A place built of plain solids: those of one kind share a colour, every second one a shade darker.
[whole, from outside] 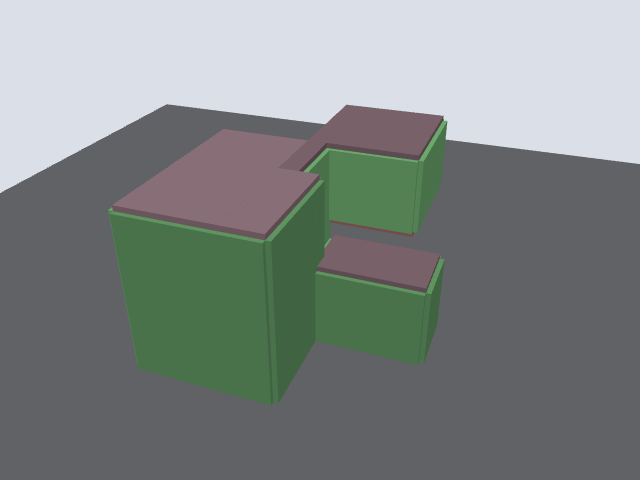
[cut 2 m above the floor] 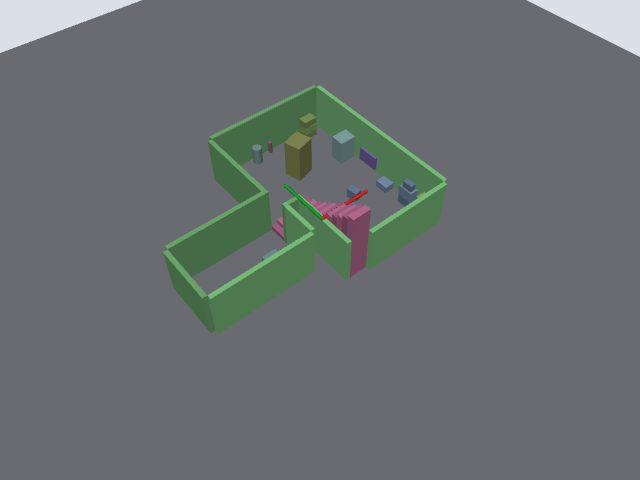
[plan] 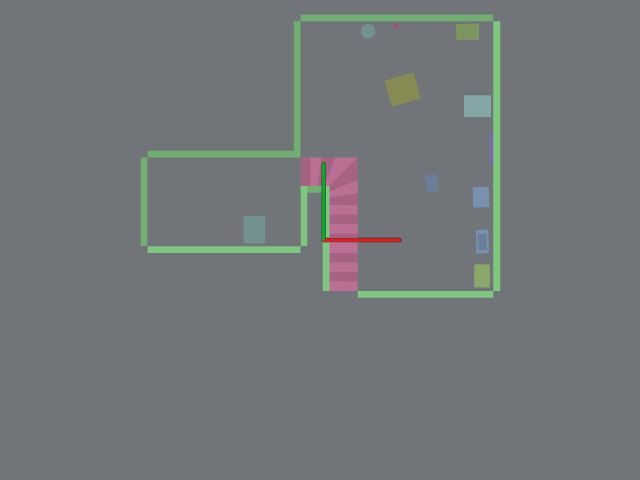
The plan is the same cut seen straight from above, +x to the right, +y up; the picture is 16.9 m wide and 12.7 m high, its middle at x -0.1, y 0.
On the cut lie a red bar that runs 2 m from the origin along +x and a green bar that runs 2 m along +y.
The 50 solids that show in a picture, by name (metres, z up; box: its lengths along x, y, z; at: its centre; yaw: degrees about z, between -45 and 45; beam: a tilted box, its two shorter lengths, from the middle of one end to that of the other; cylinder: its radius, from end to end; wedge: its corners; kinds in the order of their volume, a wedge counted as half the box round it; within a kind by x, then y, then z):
{
 "wall_1": {"box": [0.18, 2.34, 3.04], "at": [-4.76, 1.01, 1.47]},
 "wall_2": {"box": [0.18, 4.62, 2.94], "at": [-3.47, -3.66, 4.67]},
 "wall_3": {"box": [4.05, 0.18, 3.04], "at": [-2.64, -0.25, 1.47]},
 "wall_4": {"box": [4.05, 0.18, 3.04], "at": [-2.64, 2.27, 1.47]},
 "wall_5": {"box": [3.52, 0.18, 2.94], "at": [-1.61, -1.26, 4.67]},
 "wall_6": {"box": [0.18, 0.75, 3.16], "at": [-0.7, 1.81, 4.57]},
 "wall_7": {"box": [0.18, 3.61, 6.2], "at": [-0.7, 3.98, 3.05]},
 "wall_8": {"box": [0.18, 1.59, 3.04], "at": [-0.52, 0.63, 1.47]},
 "wall_9": {"box": [0.76, 0.18, 6.2], "at": [-0.23, 1.34, 3.05]},
 "wall_10": {"box": [0.18, 2.78, 6.2], "at": [0.06, 0.04, 3.05]},
 "wall_11": {"box": [5.1, 0.18, 6.2], "at": [1.94, 5.88, 3.05]},
 "wall_12": {"box": [3.59, 0.18, 6.2], "at": [2.69, -1.44, 3.05]},
 "wall_13": {"box": [0.18, 7.14, 6.2], "at": [4.58, 2.22, 3.05]},
 "roof_1": {"box": [4.05, 2.34, 0.18], "at": [-2.64, 1.01, 3.08]},
 "roof_2": {"box": [4.27, 4.62, 0.2], "at": [-1.24, -3.66, 6.25]},
 "roof_3": {"box": [1.51, 4.36, 0.2], "at": [0.14, 3.61, 6.25]},
 "roof_4": {"box": [0.75, 2.78, 0.2], "at": [0.52, 0.04, 6.25]},
 "roof_5": {"box": [3.59, 7.14, 0.2], "at": [2.69, 2.22, 6.25]},
 "floor_1": {"box": [4.27, 4.62, 0.21], "at": [-1.24, -3.66, 3.1]},
 "tread_1": {"wedge": [[-0.61, 1.43, -0.05], [-0.61, 1.43, 0.19], [-0.61, 2.18, -0.05], [-0.61, 2.18, 0.19], [-0.35, 1.43, -0.05], [-0.35, 1.43, 0.19], [-0.35, 2.18, -0.05], [-0.35, 2.18, 0.19]]},
 "tread_2": {"wedge": [[-0.36, 1.43, -0.05], [-0.36, 1.43, 0.37], [-0.36, 2.18, -0.05], [-0.36, 2.18, 0.37], [-0.16, 1.43, -0.05], [-0.16, 1.43, 0.37], [-0.05, 2.18, -0.05], [-0.05, 2.18, 0.37]]},
 "tread_3": {"wedge": [[-0.16, 1.43, -0.05], [-0.16, 1.43, 0.56], [-0.06, 2.18, -0.05], [-0.06, 2.18, 0.56], [0.0, 1.43, -0.05], [0.0, 1.43, 0.56], [0.31, 2.18, -0.05], [0.31, 2.18, 0.56]]},
 "tread_4": {"wedge": [[0.0, 1.43, -0.05], [0.0, 1.43, 0.75], [0.15, 1.43, -0.05], [0.15, 1.43, 0.75], [0.31, 2.18, -0.05], [0.31, 2.18, 0.75], [0.9, 2.18, -0.05], [0.9, 2.18, 0.75]]},
 "tread_5": {"wedge": [[0.15, -1.35, -0.05], [0.15, -1.35, 3.02], [0.15, -1.09, -0.05], [0.15, -1.09, 3.02], [0.9, -1.35, -0.05], [0.9, -1.35, 3.01], [0.9, -1.1, -0.05], [0.9, -1.1, 3.02]]},
 "tread_6": {"wedge": [[0.15, -1.1, -0.05], [0.15, -1.1, 2.83], [0.15, -0.84, -0.05], [0.15, -0.84, 2.83], [0.9, -1.1, -0.05], [0.9, -1.1, 2.82], [0.9, -0.84, -0.05], [0.9, -0.84, 2.83]]},
 "tread_7": {"wedge": [[0.15, -0.84, -0.05], [0.15, -0.84, 2.64], [0.15, -0.59, -0.05], [0.15, -0.59, 2.64], [0.9, -0.84, -0.05], [0.9, -0.84, 2.64], [0.9, -0.59, -0.05], [0.9, -0.59, 2.64]]},
 "tread_8": {"wedge": [[0.15, -0.6, -0.05], [0.15, -0.6, 2.45], [0.15, -0.34, -0.05], [0.15, -0.34, 2.45], [0.9, -0.6, -0.05], [0.9, -0.6, 2.45], [0.9, -0.35, -0.05], [0.9, -0.35, 2.45]]},
 "tread_9": {"wedge": [[0.15, -0.34, -0.05], [0.15, -0.34, 2.26], [0.15, -0.08, -0.05], [0.15, -0.08, 2.26], [0.9, -0.35, -0.05], [0.9, -0.35, 2.26], [0.9, -0.08, -0.05], [0.9, -0.08, 2.26]]},
 "tread_10": {"wedge": [[0.15, -0.08, -0.05], [0.15, -0.08, 2.07], [0.15, 0.17, -0.05], [0.15, 0.17, 2.07], [0.9, -0.09, -0.05], [0.9, -0.09, 2.07], [0.9, 0.17, -0.05], [0.9, 0.17, 2.07]]},
 "tread_11": {"wedge": [[0.15, 0.16, -0.05], [0.15, 0.16, 1.89], [0.15, 0.42, -0.05], [0.15, 0.42, 1.89], [0.9, 0.17, -0.05], [0.9, 0.17, 1.88], [0.9, 0.42, -0.05], [0.9, 0.42, 1.88]]},
 "tread_12": {"wedge": [[0.15, 0.42, -0.05], [0.15, 0.42, 1.69], [0.15, 0.68, -0.05], [0.15, 0.68, 1.69], [0.9, 0.42, -0.05], [0.9, 0.42, 1.69], [0.9, 0.68, -0.05], [0.9, 0.68, 1.69]]},
 "tread_13": {"wedge": [[0.15, 0.67, -0.05], [0.15, 0.67, 1.51], [0.15, 0.92, -0.05], [0.15, 0.92, 1.51], [0.9, 0.67, -0.05], [0.9, 0.67, 1.51], [0.9, 0.92, -0.05], [0.9, 0.92, 1.51]]},
 "tread_14": {"wedge": [[0.15, 0.92, -0.05], [0.15, 0.92, 1.32], [0.15, 1.13, -0.05], [0.15, 1.13, 1.32], [0.9, 0.92, -0.05], [0.9, 0.92, 1.32], [0.9, 1.23, -0.05], [0.9, 1.23, 1.32]]},
 "tread_15": {"wedge": [[0.15, 1.12, -0.05], [0.15, 1.12, 1.13], [0.15, 1.28, -0.05], [0.15, 1.28, 1.13], [0.9, 1.23, -0.05], [0.9, 1.23, 1.13], [0.9, 1.59, -0.05], [0.9, 1.59, 1.13]]},
 "tread_16": {"wedge": [[0.15, 1.28, -0.05], [0.15, 1.28, 0.94], [0.15, 1.43, -0.05], [0.15, 1.43, 0.94], [0.9, 1.59, -0.05], [0.9, 1.59, 0.93], [0.9, 2.18, -0.05], [0.9, 2.18, 0.94]]},
 "bin_1": {"box": [0.58, 0.72, 1.11], "at": [-1.84, 0.28, 0.51]},
 "bin_2": {"cylinder": 0.19, "from": [1.17, 5.52, 0.0], "to": [1.17, 5.52, 0.75]},
 "bin_3": {"box": [0.72, 0.58, 1.11], "at": [4.07, 3.54, 0.51]},
 "cage_trolley_1": {"box": [0.8, 0.72, 1.71], "at": [2.09, 3.98, 0.81], "yaw": 15.9},
 "carton_1": {"box": [0.32, 0.46, 0.47], "at": [2.86, 1.51, 0.18], "yaw": 12.2},
 "carton_2": {"box": [0.43, 0.54, 0.34], "at": [4.16, 1.13, 0.12], "yaw": 1.5},
 "carton_3": {"box": [0.33, 0.62, 0.47], "at": [4.19, -0.06, 0.18], "yaw": -0.5},
 "carton_4": {"box": [0.23, 0.43, 0.29], "at": [4.2, -0.05, 0.98], "yaw": 1.5},
 "carton_5": {"box": [0.33, 0.62, 0.42], "at": [4.2, -0.04, 0.63], "yaw": 1.1},
 "crate_1": {"box": [0.6, 0.4, 0.35], "at": [3.8, 5.5, 0.12], "yaw": 1.2},
 "crate_2": {"box": [0.6, 0.4, 0.3], "at": [3.8, 5.52, 0.75], "yaw": 0.7},
 "crate_3": {"box": [0.6, 0.4, 0.3], "at": [3.81, 5.5, 0.45], "yaw": -0.8},
 "crate_4": {"box": [0.4, 0.6, 0.2], "at": [4.19, -0.96, 0.9], "yaw": -0.9},
 "radiator_1": {"box": [0.1, 0.9, 0.6], "at": [4.44, 2.44, 0.45]},
 "extinguisher_1": {"cylinder": 0.07, "from": [1.91, 5.66, 0.0], "to": [1.91, 5.66, 0.52]}
}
